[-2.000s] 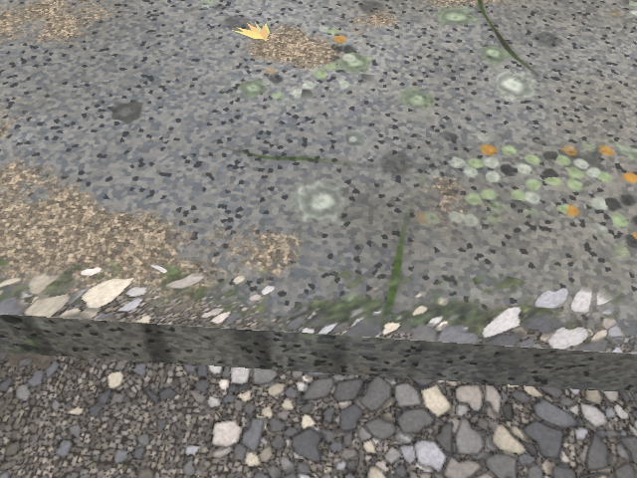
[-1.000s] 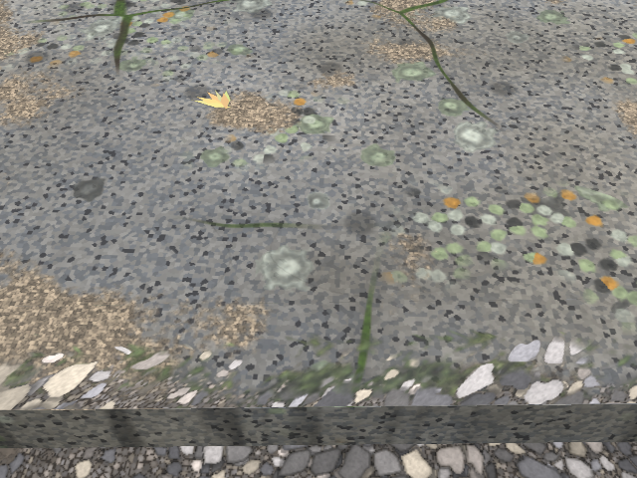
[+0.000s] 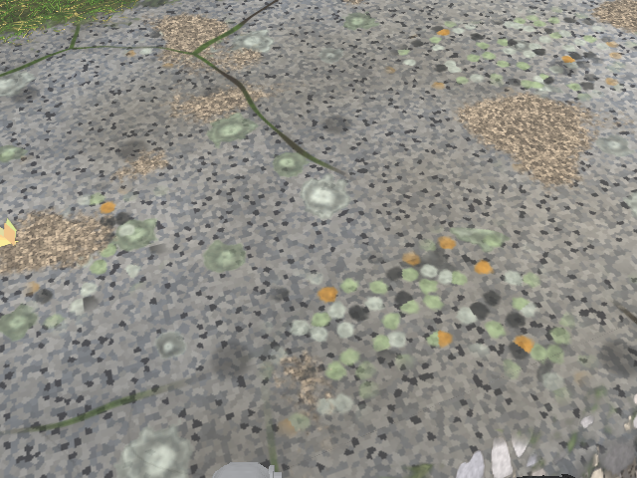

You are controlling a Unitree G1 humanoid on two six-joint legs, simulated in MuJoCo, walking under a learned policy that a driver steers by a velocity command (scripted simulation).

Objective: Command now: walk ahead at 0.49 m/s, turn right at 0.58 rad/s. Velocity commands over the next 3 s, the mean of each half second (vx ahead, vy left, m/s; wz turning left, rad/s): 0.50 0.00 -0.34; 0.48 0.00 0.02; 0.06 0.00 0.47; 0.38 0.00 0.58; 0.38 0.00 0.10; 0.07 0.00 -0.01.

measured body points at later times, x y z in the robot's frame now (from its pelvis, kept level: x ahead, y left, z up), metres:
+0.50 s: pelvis +0.32 +0.06 +0.15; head +0.33 +0.07 +0.60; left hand +0.55 +0.24 +0.06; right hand +0.25 -0.17 +0.00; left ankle +0.28 +0.14 -0.57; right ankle +0.40 -0.12 -0.42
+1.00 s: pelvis +0.66 -0.03 +0.18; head +0.68 -0.03 +0.63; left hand +0.70 +0.23 +0.04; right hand +0.74 -0.30 +0.06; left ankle +0.70 +0.13 -0.46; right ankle +0.65 -0.11 -0.57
